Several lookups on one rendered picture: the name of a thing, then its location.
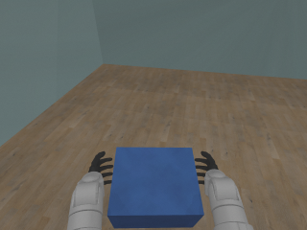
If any robot left hand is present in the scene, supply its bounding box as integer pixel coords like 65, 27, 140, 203
88, 151, 113, 185

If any carton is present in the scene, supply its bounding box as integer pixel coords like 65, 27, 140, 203
107, 147, 204, 229

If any robot right forearm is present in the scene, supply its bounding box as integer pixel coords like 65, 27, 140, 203
204, 169, 254, 230

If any robot right hand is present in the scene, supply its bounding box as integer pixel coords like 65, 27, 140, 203
195, 151, 218, 185

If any robot left forearm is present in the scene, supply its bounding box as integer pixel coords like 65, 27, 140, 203
67, 172, 105, 230

